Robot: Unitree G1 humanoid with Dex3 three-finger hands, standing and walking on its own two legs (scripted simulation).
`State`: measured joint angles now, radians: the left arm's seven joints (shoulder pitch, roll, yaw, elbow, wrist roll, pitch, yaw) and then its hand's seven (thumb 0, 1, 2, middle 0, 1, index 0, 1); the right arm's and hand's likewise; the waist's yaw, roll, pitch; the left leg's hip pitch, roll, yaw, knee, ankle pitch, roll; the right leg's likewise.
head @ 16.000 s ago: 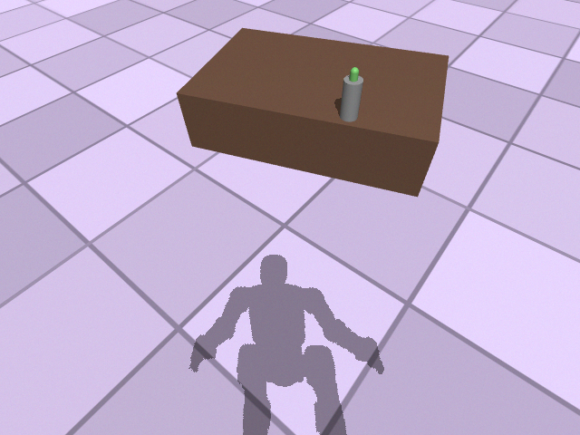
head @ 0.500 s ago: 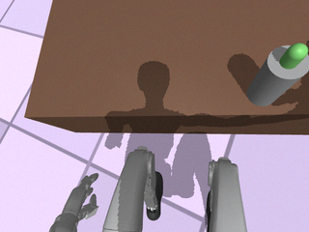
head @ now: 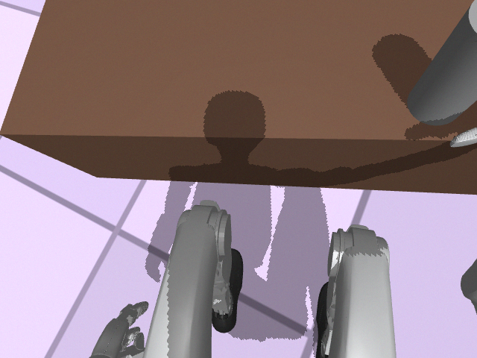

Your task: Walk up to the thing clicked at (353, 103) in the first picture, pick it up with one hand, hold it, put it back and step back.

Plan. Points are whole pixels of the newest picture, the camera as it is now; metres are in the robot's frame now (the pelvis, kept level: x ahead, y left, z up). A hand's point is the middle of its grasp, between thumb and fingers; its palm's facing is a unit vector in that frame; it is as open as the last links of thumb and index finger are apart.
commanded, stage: close in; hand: right
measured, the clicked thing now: (476, 56) +0.53 -0.24 +0.05
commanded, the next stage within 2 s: rest palm in 0.28 s
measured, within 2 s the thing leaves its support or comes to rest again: leaves its support in 1.64 s
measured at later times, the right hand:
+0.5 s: hand (467, 86) +0.51 -0.25 +0.02, palm faces +0.18 +0.98 -0.01, open 17.2 cm
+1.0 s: hand (462, 79) +0.52 -0.24 +0.01, palm faces +0.19 +0.98 -0.01, open 11.8 cm
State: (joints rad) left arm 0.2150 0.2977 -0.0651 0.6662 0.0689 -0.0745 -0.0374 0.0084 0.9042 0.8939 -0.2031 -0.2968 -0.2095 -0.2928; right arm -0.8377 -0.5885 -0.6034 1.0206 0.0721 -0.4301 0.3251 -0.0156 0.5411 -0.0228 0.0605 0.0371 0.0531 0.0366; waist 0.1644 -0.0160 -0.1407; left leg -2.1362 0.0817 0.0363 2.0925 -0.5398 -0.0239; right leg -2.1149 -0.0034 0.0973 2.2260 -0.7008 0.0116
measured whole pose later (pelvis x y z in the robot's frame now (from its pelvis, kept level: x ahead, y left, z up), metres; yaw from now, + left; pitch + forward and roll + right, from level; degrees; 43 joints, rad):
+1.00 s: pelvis +0.01 +0.00 +0.01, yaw -2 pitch +35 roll +4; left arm 0.19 0.31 -0.03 0.64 0.07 0.01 -0.06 0.01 0.89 0.91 -0.20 -0.29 -0.20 -0.30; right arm -0.90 -0.48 -0.49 1.04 0.04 -0.48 0.16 -0.01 0.35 -0.37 0.75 0.57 0.77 0.57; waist 0.16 -0.01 -0.14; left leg -2.12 0.10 0.01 2.09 -0.58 -0.03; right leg -2.09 0.02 0.07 2.19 -0.71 0.01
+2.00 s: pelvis +0.02 +0.00 +0.08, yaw -2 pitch +35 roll +3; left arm 0.18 0.29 0.00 0.66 0.05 -0.03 0.00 0.01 0.89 0.92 -0.20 -0.29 -0.20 -0.30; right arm -0.78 -0.42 -0.43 0.86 0.06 -0.38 0.09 -0.01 0.48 -1.06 0.66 0.92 0.69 0.92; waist 0.16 -0.01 -0.15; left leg -1.90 0.09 0.02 1.86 -0.58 -0.03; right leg -1.87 -0.01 0.05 1.96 -0.71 0.01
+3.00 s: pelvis +0.04 +0.00 +0.14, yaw -2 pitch +33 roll +3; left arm 0.19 0.26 0.00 0.67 0.05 -0.04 0.00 0.01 0.92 0.89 -0.21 -0.31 -0.21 -0.30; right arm -0.68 -0.37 -0.42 0.82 0.07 -0.40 0.08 -0.01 0.47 -1.06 0.65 0.93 0.68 0.93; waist 0.14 -0.01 -0.15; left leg -1.71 0.07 0.03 1.70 -0.57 -0.02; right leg -1.67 -0.02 0.05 1.78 -0.69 0.01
